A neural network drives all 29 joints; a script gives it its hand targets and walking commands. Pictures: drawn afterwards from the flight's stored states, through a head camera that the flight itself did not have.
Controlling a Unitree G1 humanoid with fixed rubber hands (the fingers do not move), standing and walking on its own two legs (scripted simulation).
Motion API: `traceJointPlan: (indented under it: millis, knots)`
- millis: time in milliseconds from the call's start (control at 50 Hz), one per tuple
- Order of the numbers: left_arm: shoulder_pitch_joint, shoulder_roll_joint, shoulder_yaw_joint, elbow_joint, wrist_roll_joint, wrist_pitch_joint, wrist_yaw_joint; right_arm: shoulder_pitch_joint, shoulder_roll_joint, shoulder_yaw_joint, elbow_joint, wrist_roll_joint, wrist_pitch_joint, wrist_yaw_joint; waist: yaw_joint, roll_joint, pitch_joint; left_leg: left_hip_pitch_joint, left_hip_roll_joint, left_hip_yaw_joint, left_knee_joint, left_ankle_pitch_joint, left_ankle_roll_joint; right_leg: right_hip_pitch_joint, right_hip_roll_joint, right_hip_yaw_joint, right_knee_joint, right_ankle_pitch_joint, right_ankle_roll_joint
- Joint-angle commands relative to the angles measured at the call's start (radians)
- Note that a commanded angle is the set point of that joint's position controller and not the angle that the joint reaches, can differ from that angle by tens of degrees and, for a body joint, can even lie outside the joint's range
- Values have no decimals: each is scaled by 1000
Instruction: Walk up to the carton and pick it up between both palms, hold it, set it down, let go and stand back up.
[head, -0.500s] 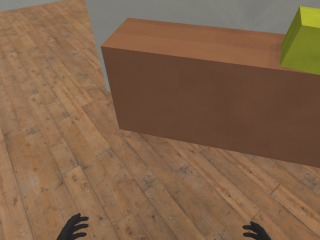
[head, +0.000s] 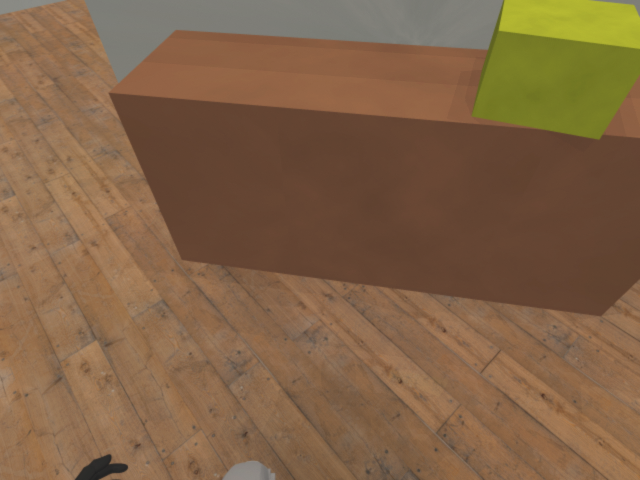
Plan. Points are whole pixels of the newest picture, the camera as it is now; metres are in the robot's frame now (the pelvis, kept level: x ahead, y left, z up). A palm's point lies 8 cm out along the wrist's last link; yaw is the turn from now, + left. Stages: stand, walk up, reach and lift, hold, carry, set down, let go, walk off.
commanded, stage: walk up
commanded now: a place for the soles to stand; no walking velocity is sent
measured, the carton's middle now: (550, 62) +1.01 -0.52 +0.06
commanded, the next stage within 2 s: none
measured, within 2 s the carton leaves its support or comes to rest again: neither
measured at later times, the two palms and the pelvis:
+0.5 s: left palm (187, 479) +0.16 +0.18 -0.08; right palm out of the picture +0.08 -0.45 -0.08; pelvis +0.03 -0.12 -0.01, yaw -6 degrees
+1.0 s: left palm (257, 428) +0.23 +0.10 -0.09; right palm out of the picture +0.13 -0.52 -0.07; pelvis +0.10 -0.18 -0.01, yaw -8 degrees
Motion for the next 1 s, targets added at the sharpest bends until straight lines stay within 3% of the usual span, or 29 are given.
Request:
traceJointPlan:
  millis: [0, 40, 80, 100, 140, 160, 180, 200, 220, 240, 300, 380, 400, 420, 440, 460, 480, 500, 540, 600, 660, 720, 760, 780, 800, 820, 840, 900, 980]
  knots:
    - [43, 289, 65, -71, 20, -32, 31, 46, -228, -111, 15, -15, -8, -8, 36, -71, -77, -143, 10, -4, -86, 101, 45, 233, -248, 537, -513, 5, 50]
    - [21, 286, 65, -78, 18, -26, 27, 35, -229, -108, 10, -8, -7, -9, 33, -92, -60, -94, 9, 19, -194, 84, 50, 210, -222, 476, -537, -11, 83]
    - [22, 298, 63, -82, 28, -19, 18, 39, -242, -115, 2, -6, -7, -11, 31, -76, -48, -21, 10, 8, -278, 41, 64, 159, -230, 483, -509, 36, 68]
    - [-14, 295, 64, -89, 28, -12, 14, 86, -247, -118, 4, -3, -8, -13, 14, -124, -51, 48, 3, 36, -353, 25, 77, 136, -198, 435, -520, 72, 129]
    - [-120, 284, 60, -128, 39, -1, 6, 240, -256, -124, 46, -4, -18, -25, -54, -167, -91, 324, -17, 75, -551, 42, 116, -14, -174, 328, -458, 325, 211]
    - [-202, 268, 51, -152, 39, 1, 1, 384, -265, -137, 84, -2, -20, -29, -127, -178, -117, 578, -38, 96, -672, 100, 134, -180, -112, 217, -363, 417, 273]
    - [-199, 229, 37, -154, 48, -6, 3, 470, -285, -155, 110, -1, -13, -40, -196, 53, -158, 757, -8, 108, -857, 280, 173, -249, 26, 57, -29, 265, 307]
    - [-29, 157, 18, -106, 45, -14, 10, 270, -297, -155, 61, -25, -6, -46, -95, 395, -218, 730, 272, -323, -733, 299, 245, -361, 31, 94, 341, -224, 231]
    - [-3, 222, 40, -107, 51, -3, 10, 166, -306, -156, 10, -17, -9, -57, -69, 173, -156, 527, 453, -595, -832, -37, 352, -370, -6, 163, 549, -211, 215]
    - [-2, 290, 65, -102, 68, 9, 5, 69, -340, -158, -30, -4, -17, -64, -9, 110, -75, 345, 522, -659, -953, -202, 368, -353, -65, 218, 617, -170, 181]
    - [64, 317, 87, -56, 45, 14, -13, -82, -330, -152, -75, -15, -52, -57, 77, 45, -67, 271, 438, -380, -875, 44, 318, -230, -111, 248, 567, -92, 117]
    - [107, 283, 79, -30, 26, 2, -31, -75, -356, -176, -45, -42, -52, -34, 89, 194, -50, 155, 277, -106, -731, -91, 210, -49, -159, 98, 93, -249, 48]
    - [185, 255, 78, -11, 22, -6, -30, -113, -362, -172, -54, -57, -46, -24, 142, 186, -102, 126, 208, -14, -613, -128, 182, 93, -143, 52, -89, -277, 21]
    - [312, 264, 91, 58, 20, -18, -22, -121, -332, -163, -45, -59, -35, -19, 191, 59, -141, 31, 135, 55, -352, -140, 153, 276, -89, 44, -193, -222, 25]
    - [337, 292, 96, 92, 28, -26, -8, -72, -246, -133, -37, -56, -22, -9, 196, -125, -91, -148, 41, 116, -49, -182, 98, 378, -40, 142, -269, -182, 24]
    - [275, 327, 91, 59, 39, -29, 7, -35, -158, -89, -64, -46, -20, -5, 148, -289, -28, -352, -30, 95, 95, -223, 65, 323, -146, 415, -282, -204, 1]
    - [153, 382, 91, -15, 37, -30, 18, 18, -169, -84, -62, -34, -14, -10, 84, -285, -21, -350, -39, 28, 117, -171, 52, 206, -256, 637, -415, -391, -45]
    - [72, 420, 97, -67, 32, -26, 25, 50, -218, -102, -45, -25, -10, -10, 50, -200, -20, -284, -29, -21, 114, -75, 43, 164, -306, 728, -513, -521, -98]
    - [39, 413, 89, -59, 16, -35, 38, -58, -273, -122, -38, -25, -27, -11, 60, -162, 56, -307, 11, -65, 134, -4, 40, 125, -337, 887, -563, -437, -127]
    - [75, 368, 61, -36, 19, -47, 43, -26, -250, -119, -8, -13, -40, 1, 47, -158, 29, -254, 41, -25, -12, 40, 70, 168, -311, 649, -408, -14, -110]
    - [84, 331, 41, -29, 21, -54, 46, -8, -222, -105, -9, -6, -56, 2, 47, -148, -12, -159, 9, 14, -175, -2, 75, 211, -302, 534, -327, 338, -146]
    - [82, 317, 32, -42, 19, -55, 44, 9, -220, -105, -8, 2, -61, 1, 50, -175, -24, -34, -8, 45, -342, 43, 76, 191, -273, 458, -275, 444, -137]
    - [37, 286, 21, -60, 5, -52, 45, 118, -205, -109, 24, 5, -71, -8, -21, -143, -109, 286, -49, 71, -593, 219, 102, 81, -167, 283, -83, 617, -63]
    - [45, 233, 4, -66, -1, -56, 43, 222, -239, -123, 49, -4, -78, -17, -79, -77, -203, 509, -7, -8, -680, 322, 136, -11, -108, 195, 132, 582, -17]
    - [69, 167, -15, -88, 1, -63, 42, 284, -314, -150, 57, -24, -79, -24, -109, 79, -260, 672, 164, -294, -713, 199, 200, -209, -56, 150, 356, 345, 37]
    - [82, 175, -11, -86, 14, -58, 41, 239, -382, -166, 46, -26, -72, -28, -72, 175, -220, 702, 395, -665, -788, 136, 299, -420, 29, 93, 488, -170, 99]
    - [13, 292, 21, -77, 33, -46, 44, 207, -383, -168, 38, -1, -63, -29, -94, 44, -173, 632, 441, -718, -806, -51, 373, -450, -26, 147, 559, -206, 84]
    - [0, 306, 37, -47, 35, -43, 36, 55, -330, -146, 11, -17, -62, -14, -19, -24, 31, 353, 424, -523, -819, -167, 357, -434, -100, 182, 496, -219, 74]
    - [51, 307, 54, -21, 33, -35, 4, 23, -363, -163, -8, -29, -65, -6, -1, 146, 91, 110, 336, -281, -823, -201, 293, -252, -134, 91, 349, -149, 70]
